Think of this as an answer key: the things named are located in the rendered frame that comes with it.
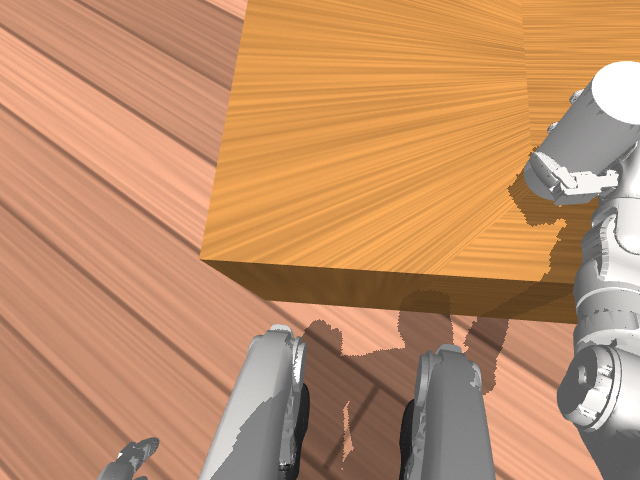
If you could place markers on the left robot hand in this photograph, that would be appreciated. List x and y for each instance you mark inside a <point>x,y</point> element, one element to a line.
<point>129,460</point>

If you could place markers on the left robot foot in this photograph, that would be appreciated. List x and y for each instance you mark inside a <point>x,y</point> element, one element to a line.
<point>291,471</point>

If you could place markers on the right robot arm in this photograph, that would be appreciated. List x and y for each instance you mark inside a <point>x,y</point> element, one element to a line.
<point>600,392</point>

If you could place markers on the right robot foot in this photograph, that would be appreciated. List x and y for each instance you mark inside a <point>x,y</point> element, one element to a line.
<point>405,441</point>

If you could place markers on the can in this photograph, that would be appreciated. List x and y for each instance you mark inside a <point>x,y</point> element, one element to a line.
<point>602,123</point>

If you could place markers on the right robot hand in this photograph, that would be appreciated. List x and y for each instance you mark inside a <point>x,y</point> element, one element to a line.
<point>619,179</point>

